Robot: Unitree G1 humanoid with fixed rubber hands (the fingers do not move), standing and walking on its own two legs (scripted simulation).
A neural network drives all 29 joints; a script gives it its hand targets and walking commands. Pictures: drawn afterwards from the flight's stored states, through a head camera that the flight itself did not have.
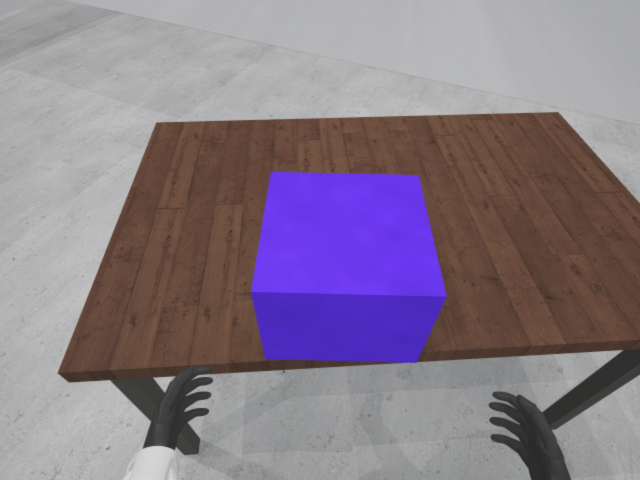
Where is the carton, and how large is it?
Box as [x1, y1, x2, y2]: [251, 172, 446, 362]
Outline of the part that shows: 271,172 251,288 251,294 265,358 416,362 446,296 418,175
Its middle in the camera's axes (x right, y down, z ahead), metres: +0.04 +0.05 +0.63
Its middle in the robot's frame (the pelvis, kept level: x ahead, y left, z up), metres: +0.44 +0.00 -0.03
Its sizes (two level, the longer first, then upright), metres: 0.243 0.236 0.192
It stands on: a table, 0.65 m high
